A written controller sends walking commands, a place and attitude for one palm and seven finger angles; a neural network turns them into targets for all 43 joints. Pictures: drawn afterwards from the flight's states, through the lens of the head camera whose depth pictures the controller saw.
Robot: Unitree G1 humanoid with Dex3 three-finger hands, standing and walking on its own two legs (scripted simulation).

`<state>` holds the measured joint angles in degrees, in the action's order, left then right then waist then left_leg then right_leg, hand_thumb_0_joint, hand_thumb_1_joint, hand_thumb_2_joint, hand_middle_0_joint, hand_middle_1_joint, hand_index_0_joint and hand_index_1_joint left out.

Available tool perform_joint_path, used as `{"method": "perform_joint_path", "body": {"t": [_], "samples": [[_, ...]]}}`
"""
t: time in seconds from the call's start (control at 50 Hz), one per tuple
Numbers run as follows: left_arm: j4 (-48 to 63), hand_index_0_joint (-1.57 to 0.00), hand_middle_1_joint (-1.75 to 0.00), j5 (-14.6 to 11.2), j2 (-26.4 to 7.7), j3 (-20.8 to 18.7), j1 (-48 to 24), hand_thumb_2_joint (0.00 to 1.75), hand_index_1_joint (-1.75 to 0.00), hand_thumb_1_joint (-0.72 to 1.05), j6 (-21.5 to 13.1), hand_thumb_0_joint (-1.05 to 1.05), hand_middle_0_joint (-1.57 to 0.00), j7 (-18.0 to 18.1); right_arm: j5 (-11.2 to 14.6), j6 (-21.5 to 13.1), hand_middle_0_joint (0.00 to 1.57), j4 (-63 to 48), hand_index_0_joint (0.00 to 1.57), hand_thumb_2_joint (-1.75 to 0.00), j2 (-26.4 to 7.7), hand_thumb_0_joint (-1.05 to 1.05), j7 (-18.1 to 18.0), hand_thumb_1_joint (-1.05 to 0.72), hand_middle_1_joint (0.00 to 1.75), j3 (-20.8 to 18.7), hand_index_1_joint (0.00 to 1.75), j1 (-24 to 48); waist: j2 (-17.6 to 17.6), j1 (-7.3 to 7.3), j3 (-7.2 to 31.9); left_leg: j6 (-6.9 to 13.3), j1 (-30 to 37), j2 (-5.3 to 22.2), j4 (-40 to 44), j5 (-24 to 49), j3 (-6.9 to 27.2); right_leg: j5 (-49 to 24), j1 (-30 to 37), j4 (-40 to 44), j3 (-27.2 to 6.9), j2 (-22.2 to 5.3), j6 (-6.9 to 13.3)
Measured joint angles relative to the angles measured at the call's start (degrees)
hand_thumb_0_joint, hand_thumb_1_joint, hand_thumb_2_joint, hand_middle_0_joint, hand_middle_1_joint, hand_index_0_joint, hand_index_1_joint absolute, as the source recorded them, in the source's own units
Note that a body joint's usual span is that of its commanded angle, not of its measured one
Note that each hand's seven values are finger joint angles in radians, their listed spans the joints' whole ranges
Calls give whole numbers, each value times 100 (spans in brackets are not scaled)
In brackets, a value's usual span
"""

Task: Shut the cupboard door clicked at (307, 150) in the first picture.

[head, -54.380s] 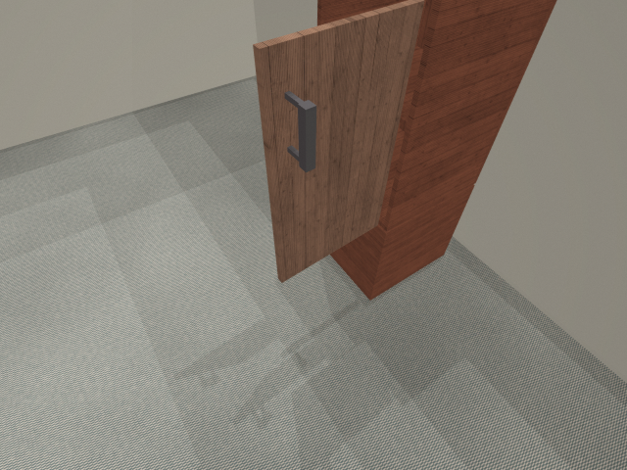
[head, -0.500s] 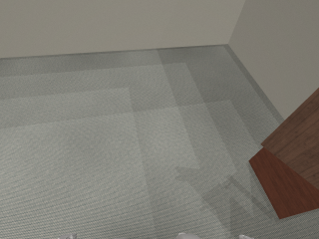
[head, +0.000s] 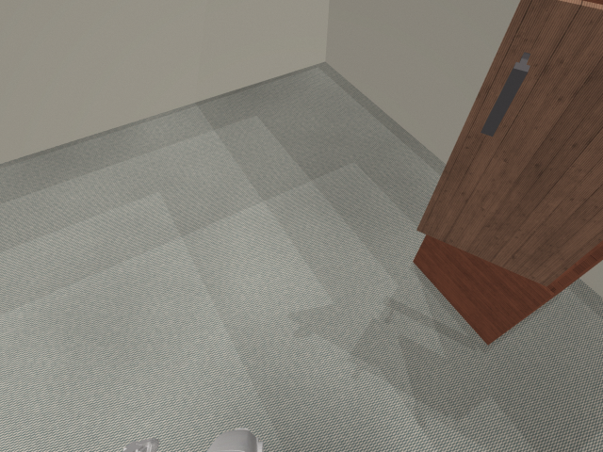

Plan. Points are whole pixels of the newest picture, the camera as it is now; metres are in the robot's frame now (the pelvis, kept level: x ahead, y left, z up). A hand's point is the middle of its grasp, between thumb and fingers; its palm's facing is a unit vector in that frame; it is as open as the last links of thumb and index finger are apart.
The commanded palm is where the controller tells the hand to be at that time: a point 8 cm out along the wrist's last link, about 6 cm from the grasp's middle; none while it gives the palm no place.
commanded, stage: turn to face it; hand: left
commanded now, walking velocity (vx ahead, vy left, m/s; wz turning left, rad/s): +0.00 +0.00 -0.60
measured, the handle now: (506, 95) +0.65 -0.31 +0.11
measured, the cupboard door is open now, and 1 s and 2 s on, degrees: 29 29 29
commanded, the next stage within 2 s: take the last steps up to it in 0.72 s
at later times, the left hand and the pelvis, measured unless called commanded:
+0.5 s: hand (201, 409) +0.20 +0.17 -0.16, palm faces -0.30 -0.92 -0.25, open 7.4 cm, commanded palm none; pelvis +0.01 +0.00 -0.01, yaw -18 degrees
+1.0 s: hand (216, 410) +0.20 +0.15 -0.17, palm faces -0.44 -0.88 -0.16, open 7.4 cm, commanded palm none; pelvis +0.04 +0.01 +0.01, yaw -28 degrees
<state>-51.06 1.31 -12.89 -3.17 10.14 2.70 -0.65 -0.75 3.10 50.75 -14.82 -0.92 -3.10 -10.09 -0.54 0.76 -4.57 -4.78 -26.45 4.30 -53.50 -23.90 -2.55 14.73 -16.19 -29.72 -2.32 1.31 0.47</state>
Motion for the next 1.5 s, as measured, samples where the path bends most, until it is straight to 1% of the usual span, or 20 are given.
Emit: {"method": "perform_joint_path", "body": {"t": [0.08,0.12,0.18,0.26,0.42,0.48,0.5,0.56,0.62,0.7,0.78,0.86,0.96,1.04,1.16,1.2,1.24,1.32,1.4,1.5], "samples": [[-36,-20,-30,-11,-50,-36,54,90,-30,90,45,1,-21,-13,32,-94,20,-95,19,-90,98,1,-14,-91,30,61,30,68,165,-78,48,57,516,-158,1372,350,23,59,-153,-170,-295,83,-118],[-50,-20,-30,-58,-98,-77,63,90,-30,90,110,1,-21,-20,0,-201,20,-130,20,-90,146,1,-35,-91,30,106,30,48,234,-78,94,283,708,-158,1898,605,-25,419,-377,-586,-397,151,-156],[-94,-20,-30,-37,-195,-135,-4,90,-30,91,174,1,-21,-65,-75,-272,20,-154,20,-90,259,0,-58,-91,30,204,30,-7,301,-97,10,555,817,-32,1874,600,-239,1318,-899,-2254,-125,176,-211],[-75,-20,-30,-41,-248,-211,-87,90,-30,91,192,1,-20,-142,-104,-268,21,-109,20,-90,335,0,-91,-91,30,248,30,-160,237,-106,-50,564,1151,160,2285,750,-468,1220,-1169,-3350,271,-7,-348],[-20,-19,-30,-37,-169,-184,-274,90,-30,91,189,1,-20,-164,-111,-217,21,143,20,-90,253,0,-39,-91,30,125,30,-368,-42,35,-43,421,1339,508,2266,626,-956,1036,-518,-1737,588,-237,-294],[34,-19,-30,-30,-155,-118,-305,90,-30,91,82,1,-20,-157,-73,-179,21,223,20,-90,168,0,-4,-90,30,56,30,-509,-94,104,23,296,1217,598,1822,364,-1086,154,80,-414,667,-234,-130],[49,-19,-30,-14,-160,-105,-295,90,-30,91,2,1,-20,-131,-48,-144,21,252,20,-90,138,0,5,-90,30,34,30,-546,-64,91,78,242,1071,568,1492,110,-1056,287,163,-210,610,-257,-69],[-13,-20,-30,-21,30,-22,-302,90,-30,91,-117,0,-20,-15,-11,51,21,381,20,-90,-43,1,-53,-91,30,-23,30,-408,-299,113,23,168,459,324,8,-675,-326,468,50,-420,524,-139,-8],[-74,-20,-30,-16,118,26,-208,90,-30,91,-98,0,-20,58,-7,63,20,399,20,-90,-55,1,-58,-91,30,-21,30,-303,-257,126,28,100,65,107,-710,-445,-102,290,143,-189,379,-137,-24],[-186,-20,-30,11,138,47,-110,90,-30,91,-39,0,-21,64,-5,-8,20,322,19,-90,64,1,-17,-91,30,23,30,-271,-90,120,105,83,110,7,-49,-116,-102,192,220,23,236,-147,-50],[-277,-20,-30,-22,114,12,-21,90,-30,90,-12,1,-21,62,4,-137,20,286,19,-90,195,1,-25,-91,30,107,30,-287,64,45,170,140,716,-81,1647,654,-107,316,139,-181,81,-94,-147],[-376,-20,-30,-66,19,-56,16,90,-30,91,111,1,-21,59,-93,-266,20,320,20,-90,388,0,-75,-91,30,209,30,-324,252,26,197,561,860,-76,1786,508,-262,1281,-331,-1551,14,-31,-141],[-482,-20,-30,-29,-18,-122,40,90,-30,91,121,1,-20,-80,-163,-336,21,393,20,-90,530,0,-92,-91,30,275,30,-517,202,31,217,515,1259,76,2384,732,-384,1206,-721,-2789,309,-59,-172],[-518,-19,-30,-3,5,-123,49,90,-30,91,121,1,-20,-199,-173,-393,21,529,20,-90,514,0,-73,-91,30,210,30,-696,87,83,262,421,1546,229,2759,836,-541,958,-684,-2263,499,-182,-175],[-522,-19,-30,22,42,-115,-77,90,-30,91,35,1,-20,-312,-169,-356,21,811,20,-90,299,0,-37,-90,30,50,30,-985,-101,261,284,157,1724,500,2556,555,-689,509,-167,-546,712,-222,-94],[-473,-19,-30,29,0,-116,-88,90,-30,91,-109,1,-20,-305,-124,-315,21,915,20,-90,235,0,-19,-90,30,14,30,-1132,-42,235,342,151,1570,532,2013,180,-675,166,118,97,670,-226,67],[-501,-20,-30,10,108,-102,-131,90,-30,91,-225,1,-20,-208,-83,-171,21,1065,20,-90,107,1,-22,-91,30,-21,30,-1082,-216,202,282,262,1112,522,841,-493,-283,89,128,-124,778,-97,138],[-573,-20,-30,11,214,-44,115,90,-30,91,-292,0,-20,-52,-102,-104,20,1065,20,-90,55,1,3,-91,30,-52,30,-823,-143,131,313,330,213,275,-587,-335,-186,156,490,273,785,-15,229],[-804,-20,-30,29,238,7,370,90,-30,91,-292,0,-20,-17,-114,-227,20,757,19,-90,156,1,50,-91,30,-34,30,-529,10,146,320,328,-77,205,-1,133,-364,126,819,676,779,77,247],[-1005,-20,-30,-16,251,5,637,90,-30,91,-233,1,-20,-60,-132,-499,20,482,19,-90,307,1,32,-91,30,83,30,-310,138,62,286,464,511,104,1878,967,-456,693,868,101,704,214,228]]}}
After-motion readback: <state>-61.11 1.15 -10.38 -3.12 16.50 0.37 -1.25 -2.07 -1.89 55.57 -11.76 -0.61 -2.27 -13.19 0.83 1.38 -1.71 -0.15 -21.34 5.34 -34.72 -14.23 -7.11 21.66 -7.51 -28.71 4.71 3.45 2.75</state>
